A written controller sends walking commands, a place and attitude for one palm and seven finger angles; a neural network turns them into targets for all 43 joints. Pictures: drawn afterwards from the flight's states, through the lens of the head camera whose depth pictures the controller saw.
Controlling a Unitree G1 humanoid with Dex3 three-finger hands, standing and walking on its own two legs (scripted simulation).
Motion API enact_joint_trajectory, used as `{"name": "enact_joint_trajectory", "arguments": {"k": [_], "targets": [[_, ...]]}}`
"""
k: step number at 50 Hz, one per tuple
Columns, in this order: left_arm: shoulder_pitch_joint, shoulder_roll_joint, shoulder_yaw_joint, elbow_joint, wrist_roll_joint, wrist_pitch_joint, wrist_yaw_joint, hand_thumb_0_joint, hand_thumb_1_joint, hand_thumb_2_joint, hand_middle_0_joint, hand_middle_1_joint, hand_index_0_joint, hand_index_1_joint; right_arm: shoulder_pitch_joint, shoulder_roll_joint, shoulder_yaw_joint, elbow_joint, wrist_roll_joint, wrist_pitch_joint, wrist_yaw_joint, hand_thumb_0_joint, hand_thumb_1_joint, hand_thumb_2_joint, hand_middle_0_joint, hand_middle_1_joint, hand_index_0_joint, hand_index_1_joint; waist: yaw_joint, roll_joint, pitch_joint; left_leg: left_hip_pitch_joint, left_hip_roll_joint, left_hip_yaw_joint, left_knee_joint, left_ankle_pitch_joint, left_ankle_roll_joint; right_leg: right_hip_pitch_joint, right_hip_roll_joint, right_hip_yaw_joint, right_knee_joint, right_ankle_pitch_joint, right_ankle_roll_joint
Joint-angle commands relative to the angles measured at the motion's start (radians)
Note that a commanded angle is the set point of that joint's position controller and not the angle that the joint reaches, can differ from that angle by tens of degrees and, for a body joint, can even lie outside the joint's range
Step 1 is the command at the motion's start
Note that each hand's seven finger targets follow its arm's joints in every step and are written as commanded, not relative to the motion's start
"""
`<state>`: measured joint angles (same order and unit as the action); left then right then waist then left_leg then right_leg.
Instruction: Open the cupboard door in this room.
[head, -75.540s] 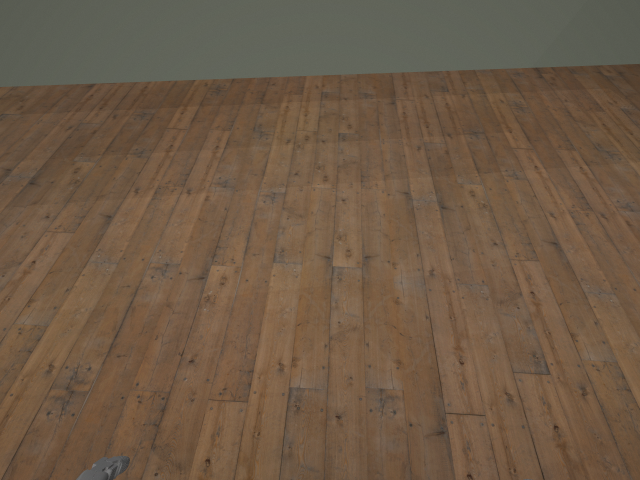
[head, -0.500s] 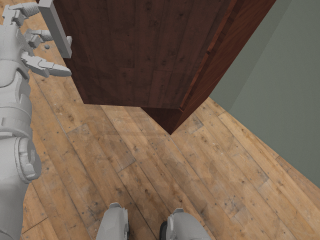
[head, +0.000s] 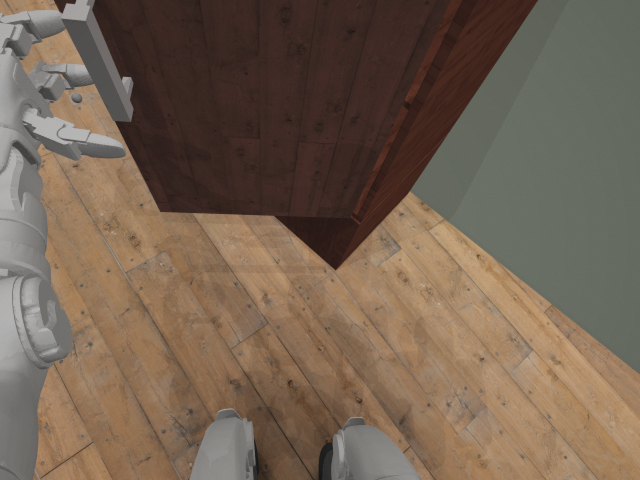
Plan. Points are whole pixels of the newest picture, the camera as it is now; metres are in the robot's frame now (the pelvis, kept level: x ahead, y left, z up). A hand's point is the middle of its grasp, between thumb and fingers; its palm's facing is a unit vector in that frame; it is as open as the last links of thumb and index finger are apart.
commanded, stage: move the hooked fingers beside the handle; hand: left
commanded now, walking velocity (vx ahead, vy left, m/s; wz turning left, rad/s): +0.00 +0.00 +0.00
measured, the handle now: (106, 57) +0.58 +0.22 +0.09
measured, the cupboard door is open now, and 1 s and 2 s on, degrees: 43 43 43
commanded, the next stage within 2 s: slide the fingers in behind the handle in 2.00 s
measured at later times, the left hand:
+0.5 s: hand (74, 97) +0.53 +0.24 +0.08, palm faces +0.01 -1.00 -0.02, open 14.0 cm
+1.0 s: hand (47, 100) +0.52 +0.27 +0.09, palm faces +0.01 -1.00 -0.01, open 14.0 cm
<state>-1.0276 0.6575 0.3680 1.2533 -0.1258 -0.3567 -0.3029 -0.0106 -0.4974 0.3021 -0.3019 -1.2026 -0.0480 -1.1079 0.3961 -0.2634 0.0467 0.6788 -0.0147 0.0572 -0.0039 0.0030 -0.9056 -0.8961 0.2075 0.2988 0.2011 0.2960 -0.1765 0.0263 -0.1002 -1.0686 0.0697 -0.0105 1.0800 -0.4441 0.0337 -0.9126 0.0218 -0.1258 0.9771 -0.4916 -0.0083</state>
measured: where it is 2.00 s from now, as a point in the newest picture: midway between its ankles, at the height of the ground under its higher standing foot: outside the picture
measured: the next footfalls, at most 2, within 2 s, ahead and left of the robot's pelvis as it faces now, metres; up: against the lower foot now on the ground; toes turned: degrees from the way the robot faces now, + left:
none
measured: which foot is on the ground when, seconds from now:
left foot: down 0.00-1.00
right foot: down 0.00-1.00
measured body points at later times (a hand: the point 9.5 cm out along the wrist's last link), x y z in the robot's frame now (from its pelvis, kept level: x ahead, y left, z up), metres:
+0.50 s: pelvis +0.00 +0.00 +0.00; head +0.15 +0.03 +0.42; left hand +0.52 +0.30 +0.09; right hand -0.02 -0.27 -0.10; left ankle +0.02 +0.09 -0.66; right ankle -0.02 -0.12 -0.66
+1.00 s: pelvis -0.01 +0.00 +0.00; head +0.15 +0.04 +0.41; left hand +0.51 +0.32 +0.09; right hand -0.03 -0.27 -0.10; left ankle +0.02 +0.09 -0.66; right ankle -0.02 -0.12 -0.66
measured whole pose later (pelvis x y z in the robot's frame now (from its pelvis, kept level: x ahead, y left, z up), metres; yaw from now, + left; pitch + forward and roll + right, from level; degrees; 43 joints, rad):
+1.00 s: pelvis -0.01 +0.00 +0.00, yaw -2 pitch +25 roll -6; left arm -1.03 0.82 0.50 1.30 -0.09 -0.32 -0.46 -0.01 -0.50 0.30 -0.30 -1.20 -0.30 -1.20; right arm 0.39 -0.29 0.08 0.62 0.01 0.08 -0.05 0.00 -0.90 -0.90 0.21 0.30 0.20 0.30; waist -0.22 0.03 -0.08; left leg -1.10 0.09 0.01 1.10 -0.44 0.04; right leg -0.96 0.04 -0.10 1.00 -0.47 0.00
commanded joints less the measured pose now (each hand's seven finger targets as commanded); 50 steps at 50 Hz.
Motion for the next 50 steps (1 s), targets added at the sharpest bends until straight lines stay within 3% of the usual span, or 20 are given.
{"name": "enact_joint_trajectory", "arguments": {"k": [1, 3, 5, 8, 9, 11, 14, 18, 21, 24, 27, 31, 34, 38, 41, 43, 46, 50], "targets": [[-0.475, 0.125, -0.027, -0.25, 0.011, -0.077, -0.075, 0.0, -0.5, 0.3, -0.3, -1.2, -0.3, -1.2, 0.215, -0.207, -0.073, -0.022, -0.001, -0.004, -0.013, 0.0, -0.9, -0.9, 0.2, 0.3, 0.2, 0.3, -0.065, 0.238, -0.523, 0.694, -0.016, -0.112, -0.08, 0.513, -0.006, -0.054, 0.061, 0.052, -0.103, 0.335, -0.02], [-0.458, 0.171, 0.015, -0.258, 0.002, -0.082, -0.078, 0.0, -0.5, 0.3, -0.3, -1.2, -0.3, -1.2, 0.223, -0.211, -0.071, -0.023, -0.002, -0.001, -0.016, 0.0, -0.9, -0.9, 0.2, 0.3, 0.2, 0.3, -0.055, 0.235, -0.528, 0.695, -0.015, -0.113, -0.083, 0.538, -0.005, -0.031, 0.062, 0.052, -0.101, 0.349, -0.021], [-0.421, 0.174, 0.018, -0.263, 0.001, -0.079, -0.086, 0.0, -0.5, 0.3, -0.3, -1.2, -0.3, -1.2, 0.214, -0.209, -0.071, -0.033, 0.002, 0.004, -0.014, 0.0, -0.9, -0.9, 0.2, 0.3, 0.2, 0.3, -0.042, 0.241, -0.546, 0.691, -0.018, -0.104, -0.083, 0.547, -0.005, -0.007, 0.062, 0.055, -0.102, 0.373, -0.018], [-0.432, 0.183, 0.023, -0.25, -0.005, -0.075, -0.091, 0.0, -0.5, 0.3, -0.3, -1.2, -0.3, -1.2, 0.212, -0.209, -0.067, -0.035, 0.003, 0.009, -0.019, 0.0, -0.9, -0.9, 0.2, 0.3, 0.2, 0.3, -0.054, 0.222, -0.493, 0.657, -0.019, -0.099, -0.085, 0.513, 0.0, -0.012, 0.063, 0.055, -0.107, 0.359, -0.017], [-0.43, 0.205, 0.035, -0.22, -0.001, -0.067, -0.09, 0.0, -0.5, 0.3, -0.3, -1.2, -0.3, -1.2, 0.21, -0.214, -0.067, -0.034, 0.008, 0.011, -0.021, 0.0, -0.9, -0.9, 0.2, 0.3, 0.2, 0.3, -0.062, 0.19, -0.473, 0.635, -0.017, -0.096, -0.084, 0.489, 0.002, -0.018, 0.064, 0.058, -0.112, 0.353, -0.012], [-0.437, 0.271, 0.075, -0.211, 0.004, -0.06, -0.089, 0.0, -0.5, 0.3, -0.3, -1.2, -0.3, -1.2, 0.213, -0.219, -0.064, -0.041, 0.009, 0.014, -0.027, 0.0, -0.9, -0.9, 0.2, 0.3, 0.2, 0.3, -0.054, 0.191, -0.465, 0.6, -0.019, -0.092, -0.088, 0.464, 0.003, 0.004, 0.06, 0.062, -0.108, 0.347, -0.012], [-0.416, 0.305, 0.111, -0.218, 0.006, -0.067, -0.084, 0.0, -0.5, 0.3, -0.3, -1.2, -0.3, -1.2, 0.211, -0.216, -0.062, -0.053, 0.007, 0.012, -0.028, 0.0, -0.9, -0.9, 0.2, 0.3, 0.2, 0.3, -0.035, 0.231, -0.507, 0.626, -0.017, -0.09, -0.082, 0.507, 0.0, 0.006, 0.058, 0.063, -0.097, 0.363, -0.013], [-0.347, 0.406, 0.188, -0.21, 0.017, -0.067, -0.076, 0.0, -0.5, 0.3, -0.3, -1.2, -0.3, -1.2, 0.21, -0.221, -0.06, -0.078, 0.003, 0.007, -0.03, 0.0, -0.9, -0.9, 0.2, 0.3, 0.2, 0.3, -0.01, 0.197, -0.513, 0.569, -0.02, -0.078, -0.08, 0.518, 0.004, 0.08, 0.059, 0.069, -0.085, 0.405, -0.012], [-0.35, 0.413, 0.172, -0.199, 0.028, -0.056, -0.086, 0.0, -0.5, 0.3, -0.3, -1.2, -0.3, -1.2, 0.2, -0.22, -0.055, -0.09, 0.011, 0.015, -0.032, 0.0, -0.9, -0.9, 0.2, 0.3, 0.2, 0.3, -0.02, 0.189, -0.484, 0.531, -0.02, -0.063, -0.079, 0.484, 0.006, 0.087, 0.058, 0.074, -0.091, 0.408, -0.003], [-0.371, 0.416, 0.171, -0.243, 0.02, -0.07, -0.102, 0.0, -0.5, 0.3, -0.3, -1.2, -0.3, -1.2, 0.204, -0.224, -0.059, -0.09, 0.012, 0.017, -0.033, 0.0, -0.9, -0.9, 0.2, 0.3, 0.2, 0.3, -0.018, 0.239, -0.534, 0.595, -0.016, -0.069, -0.076, 0.508, -0.001, 0.06, 0.06, 0.074, -0.088, 0.401, -0.005], [-0.365, 0.374, 0.143, -0.196, 0.004, -0.06, -0.127, 0.0, -0.5, 0.3, -0.3, -1.2, -0.3, -1.2, 0.204, -0.226, -0.059, -0.081, 0.015, 0.02, -0.037, 0.0, -0.9, -0.9, 0.2, 0.3, 0.2, 0.3, -0.042, 0.179, -0.482, 0.561, -0.014, -0.073, -0.077, 0.463, 0.003, 0.041, 0.062, 0.069, -0.099, 0.369, -0.002], [-0.401, 0.384, 0.13, -0.155, -0.002, -0.039, -0.152, 0.0, -0.5, 0.3, -0.3, -1.2, -0.3, -1.2, 0.209, -0.235, -0.055, -0.069, 0.019, 0.018, -0.048, 0.0, -0.9, -0.9, 0.2, 0.3, 0.2, 0.3, -0.058, 0.172, -0.452, 0.531, -0.015, -0.075, -0.074, 0.411, 0.009, 0.008, 0.059, 0.074, -0.106, 0.327, 0.0], [-0.405, 0.454, 0.171, -0.178, 0.003, -0.04, -0.158, 0.0, -0.5, 0.3, -0.3, -1.2, -0.3, -1.2, 0.212, -0.239, -0.052, -0.071, 0.017, 0.012, -0.052, 0.0, -0.9, -0.9, 0.2, 0.3, 0.2, 0.3, -0.037, 0.214, -0.499, 0.547, -0.013, -0.078, -0.069, 0.434, 0.006, 0.017, 0.057, 0.074, -0.093, 0.332, -0.004], [-0.403, 0.421, 0.148, -0.196, 0.005, -0.05, -0.16, 0.0, -0.5, 0.3, -0.3, -1.2, -0.3, -1.2, 0.211, -0.231, -0.051, -0.074, 0.014, 0.012, -0.051, 0.0, -0.9, -0.9, 0.2, 0.3, 0.2, 0.3, -0.036, 0.255, -0.49, 0.592, -0.009, -0.087, -0.067, 0.463, 0.0, -0.026, 0.059, 0.066, -0.09, 0.319, -0.009], [-0.404, 0.453, 0.171, -0.21, 0.005, -0.048, -0.159, 0.0, -0.5, 0.3, -0.3, -1.2, -0.3, -1.2, 0.211, -0.239, -0.054, -0.073, 0.013, 0.015, -0.051, 0.0, -0.9, -0.9, 0.2, 0.3, 0.2, 0.3, -0.032, 0.246, -0.515, 0.601, -0.005, -0.093, -0.069, 0.463, -0.003, -0.021, 0.06, 0.064, -0.09, 0.315, -0.007], [-0.416, 0.444, 0.162, -0.192, 0.004, -0.042, -0.159, 0.0, -0.5, 0.3, -0.3, -1.2, -0.3, -1.2, 0.211, -0.238, -0.05, -0.073, 0.016, 0.014, -0.053, 0.0, -0.9, -0.9, 0.2, 0.3, 0.2, 0.3, -0.041, 0.247, -0.489, 0.594, -0.006, -0.096, -0.071, 0.454, -0.002, -0.033, 0.06, 0.061, -0.09, 0.304, -0.009], [-0.4, 0.481, 0.18, -0.176, 0.015, -0.028, -0.157, 0.0, -0.5, 0.3, -0.3, -1.2, -0.3, -1.2, 0.206, -0.242, -0.048, -0.079, 0.017, 0.015, -0.056, 0.0, -0.9, -0.9, 0.2, 0.3, 0.2, 0.3, -0.034, 0.238, -0.485, 0.567, -0.008, -0.09, -0.071, 0.428, 0.0, -0.022, 0.06, 0.063, -0.094, 0.296, -0.006], [-0.443, 0.502, 0.173, -0.155, 0.023, -0.025, -0.159, 0.0, -0.5, 0.3, -0.3, -1.2, -0.3, -1.2, 0.203, -0.244, -0.04, -0.08, 0.02, 0.01, -0.062, 0.0, -0.9, -0.9, 0.2, 0.3, 0.2, 0.3, -0.053, 0.217, -0.462, 0.523, -0.008, -0.088, -0.065, 0.389, 0.005, -0.026, 0.06, 0.067, -0.094, 0.276, -0.001]]}}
